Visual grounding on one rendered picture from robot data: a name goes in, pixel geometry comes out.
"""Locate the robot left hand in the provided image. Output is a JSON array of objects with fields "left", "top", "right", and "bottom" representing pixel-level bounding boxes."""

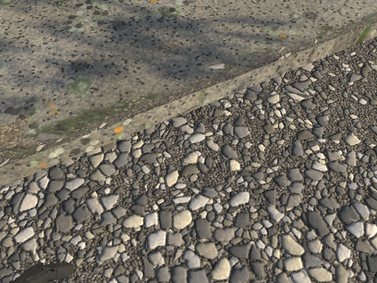
[{"left": 9, "top": 262, "right": 74, "bottom": 283}]

